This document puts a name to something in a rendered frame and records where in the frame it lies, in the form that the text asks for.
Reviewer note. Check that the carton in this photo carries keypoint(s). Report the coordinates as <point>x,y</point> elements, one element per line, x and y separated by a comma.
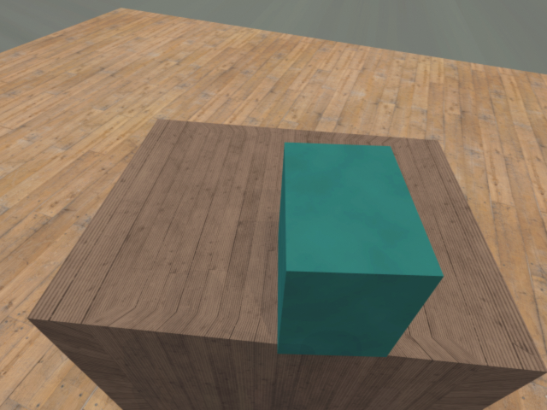
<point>355,264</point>

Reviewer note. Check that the pedestal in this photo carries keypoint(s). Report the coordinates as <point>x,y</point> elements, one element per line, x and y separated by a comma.
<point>169,299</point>

